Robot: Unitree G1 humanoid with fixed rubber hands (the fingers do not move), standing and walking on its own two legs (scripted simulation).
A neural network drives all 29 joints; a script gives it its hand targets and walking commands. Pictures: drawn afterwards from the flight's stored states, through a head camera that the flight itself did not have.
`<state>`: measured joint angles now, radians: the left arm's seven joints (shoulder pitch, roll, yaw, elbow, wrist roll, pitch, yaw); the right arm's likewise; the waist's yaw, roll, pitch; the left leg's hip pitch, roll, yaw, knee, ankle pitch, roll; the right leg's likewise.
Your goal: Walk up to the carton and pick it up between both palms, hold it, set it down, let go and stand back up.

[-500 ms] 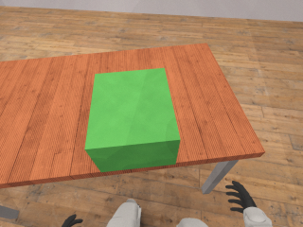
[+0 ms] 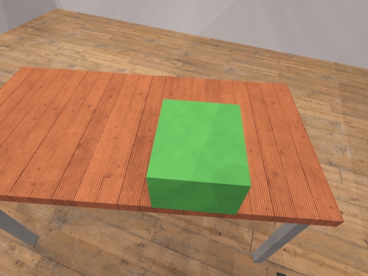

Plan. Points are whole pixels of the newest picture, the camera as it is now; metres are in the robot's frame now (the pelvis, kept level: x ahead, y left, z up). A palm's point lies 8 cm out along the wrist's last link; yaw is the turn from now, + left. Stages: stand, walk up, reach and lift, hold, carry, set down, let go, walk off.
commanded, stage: walk up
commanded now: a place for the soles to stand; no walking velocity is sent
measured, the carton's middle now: (197, 153) +0.44 -0.03 -0.04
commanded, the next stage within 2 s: none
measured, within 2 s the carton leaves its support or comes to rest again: neither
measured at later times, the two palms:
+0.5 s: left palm out of the picture +0.11 +0.24 -0.12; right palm out of the picture +0.06 -0.26 -0.14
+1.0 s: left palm out of the picture +0.10 +0.26 -0.13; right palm out of the picture +0.04 -0.25 -0.14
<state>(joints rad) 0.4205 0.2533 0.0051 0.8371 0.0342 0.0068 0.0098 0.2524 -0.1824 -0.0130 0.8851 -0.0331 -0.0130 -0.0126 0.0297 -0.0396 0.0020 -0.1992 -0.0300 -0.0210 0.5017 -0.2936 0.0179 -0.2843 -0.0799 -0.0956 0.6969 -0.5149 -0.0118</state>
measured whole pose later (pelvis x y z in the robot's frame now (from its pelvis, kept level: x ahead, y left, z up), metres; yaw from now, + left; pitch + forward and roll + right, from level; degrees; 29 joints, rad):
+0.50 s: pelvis +0.04 -0.01 +0.00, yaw -3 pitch +0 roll +1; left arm 0.27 0.22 -0.02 0.87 0.01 -0.02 0.02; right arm 0.25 -0.25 0.02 0.98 -0.02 0.00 -0.02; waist 0.01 0.02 0.06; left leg -0.14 0.01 0.03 0.50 -0.36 -0.01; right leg -0.34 -0.01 -0.04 0.53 -0.19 -0.02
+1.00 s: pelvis +0.03 +0.01 -0.01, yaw -8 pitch -2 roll +1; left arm 0.28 0.26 -0.03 0.94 0.02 -0.01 0.03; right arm 0.24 -0.25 0.02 0.98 -0.01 0.03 -0.02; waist 0.02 0.00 0.07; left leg -0.12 0.01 0.13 0.54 -0.39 0.01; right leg -0.37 0.00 0.05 0.59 -0.19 0.00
